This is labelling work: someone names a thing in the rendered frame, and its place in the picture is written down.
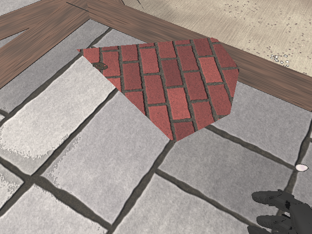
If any right robot hand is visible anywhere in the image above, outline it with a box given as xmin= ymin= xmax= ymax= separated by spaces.
xmin=247 ymin=189 xmax=312 ymax=234

